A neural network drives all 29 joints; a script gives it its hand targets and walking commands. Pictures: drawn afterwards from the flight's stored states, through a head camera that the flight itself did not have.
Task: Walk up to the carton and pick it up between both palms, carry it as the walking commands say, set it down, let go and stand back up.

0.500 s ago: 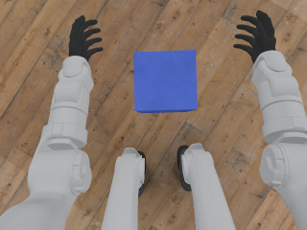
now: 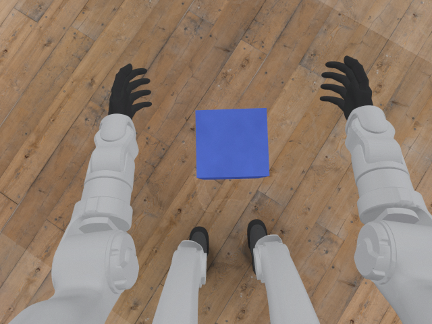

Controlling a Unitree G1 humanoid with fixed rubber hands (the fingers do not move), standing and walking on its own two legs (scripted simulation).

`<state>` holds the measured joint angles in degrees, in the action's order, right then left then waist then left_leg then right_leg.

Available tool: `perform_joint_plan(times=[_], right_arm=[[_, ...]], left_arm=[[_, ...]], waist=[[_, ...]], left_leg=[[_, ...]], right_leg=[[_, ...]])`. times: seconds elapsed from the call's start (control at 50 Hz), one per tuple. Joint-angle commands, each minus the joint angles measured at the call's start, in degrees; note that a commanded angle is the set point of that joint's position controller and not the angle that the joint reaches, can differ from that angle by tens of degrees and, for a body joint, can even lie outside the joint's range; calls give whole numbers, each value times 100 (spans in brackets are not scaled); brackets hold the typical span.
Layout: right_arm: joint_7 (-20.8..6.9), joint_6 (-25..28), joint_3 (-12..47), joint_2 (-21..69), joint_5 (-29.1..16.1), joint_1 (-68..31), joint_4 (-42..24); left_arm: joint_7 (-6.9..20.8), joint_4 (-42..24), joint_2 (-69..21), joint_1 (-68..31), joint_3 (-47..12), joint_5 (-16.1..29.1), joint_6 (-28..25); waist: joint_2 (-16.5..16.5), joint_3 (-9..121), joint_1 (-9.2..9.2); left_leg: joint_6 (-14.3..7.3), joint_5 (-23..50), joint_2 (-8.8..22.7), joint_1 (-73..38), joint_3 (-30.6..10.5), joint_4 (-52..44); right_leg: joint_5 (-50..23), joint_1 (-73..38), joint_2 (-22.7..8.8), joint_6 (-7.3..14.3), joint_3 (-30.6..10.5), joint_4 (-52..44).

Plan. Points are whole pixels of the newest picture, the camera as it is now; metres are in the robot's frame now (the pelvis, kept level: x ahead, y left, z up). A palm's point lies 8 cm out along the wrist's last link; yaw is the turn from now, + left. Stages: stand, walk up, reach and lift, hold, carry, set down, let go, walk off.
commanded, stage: let go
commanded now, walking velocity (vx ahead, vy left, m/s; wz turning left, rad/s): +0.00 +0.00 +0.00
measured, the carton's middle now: (230, 148) +0.46 -0.02 -0.55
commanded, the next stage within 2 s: stand in 1.10 s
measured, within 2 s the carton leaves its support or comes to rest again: neither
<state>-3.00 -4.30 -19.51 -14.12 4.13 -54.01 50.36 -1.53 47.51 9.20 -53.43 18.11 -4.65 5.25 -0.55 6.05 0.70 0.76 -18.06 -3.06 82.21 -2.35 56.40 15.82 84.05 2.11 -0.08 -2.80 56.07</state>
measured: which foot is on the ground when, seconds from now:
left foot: down 0.00-1.00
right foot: down 0.00-1.00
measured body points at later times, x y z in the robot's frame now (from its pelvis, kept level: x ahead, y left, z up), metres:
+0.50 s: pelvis +0.06 +0.00 +0.08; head +0.20 -0.01 +0.51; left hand +0.33 +0.22 -0.02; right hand +0.32 -0.24 -0.02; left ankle +0.05 +0.12 -0.64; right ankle +0.06 -0.11 -0.64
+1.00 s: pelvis +0.07 +0.01 +0.10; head +0.08 +0.01 +0.55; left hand +0.25 +0.24 +0.03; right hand +0.24 -0.23 +0.03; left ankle +0.05 +0.12 -0.64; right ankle +0.06 -0.11 -0.64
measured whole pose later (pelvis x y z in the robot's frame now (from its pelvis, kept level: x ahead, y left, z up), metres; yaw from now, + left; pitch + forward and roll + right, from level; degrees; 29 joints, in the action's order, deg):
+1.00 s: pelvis +0.07 +0.01 +0.10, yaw -1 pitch -5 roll +0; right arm -4.7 -8.1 -2.4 -12.1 0.9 12.8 24.0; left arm 4.2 24.5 12.0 12.3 2.4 -0.8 7.8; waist -0.5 -5.9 -0.1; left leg -0.9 -16.7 -1.7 4.0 -3.0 25.6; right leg 14.6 5.5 1.7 0.2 -2.9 25.0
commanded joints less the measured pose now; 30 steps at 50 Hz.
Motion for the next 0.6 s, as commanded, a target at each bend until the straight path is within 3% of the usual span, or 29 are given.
perform_joint_plan(times=[0.0, 0.08, 0.18, 0.34, 0.58], right_arm=[[18, 110, -69, -635, 127, -482, -765], [45, 45, 191, -621, 163, 586, -1550], [-24, -15, 610, -521, -25, 1853, -2299], [-28, 265, 1048, -280, -345, 3616, -2186], [35, 561, 1396, -252, -358, 6022, -2749]], left_arm=[[-20, -774, 497, -426, -26, -130, -114], [-35, -1509, 543, 656, -317, -142, -77], [35, -2245, 547, 1915, -672, 77, -35], [262, -1981, 516, 3568, -907, 321, -370], [386, -2448, 645, 5964, -1267, 409, -613]], waist=[[130, 5275, 71], [167, 6057, 56], [218, 5384, 32], [130, 3004, 68], [66, 1335, -33]], left_leg=[[200, 1945, -98, -2655, 235, -407], [148, 2615, -102, -3390, 189, -533], [141, 2358, -104, -3769, 213, -974], [114, 1715, -20, -4399, 102, -1854], [129, 2336, 75, -6534, 15, -2923]], right_leg=[[-2321, -3771, 69, -185, 211, -252], [-3123, -4706, 47, -156, 188, -341], [-3055, -5440, 0, -131, 114, -726], [-2422, -5833, -75, -119, 13, -1606], [-2573, -7286, -27, -142, 66, -2757]])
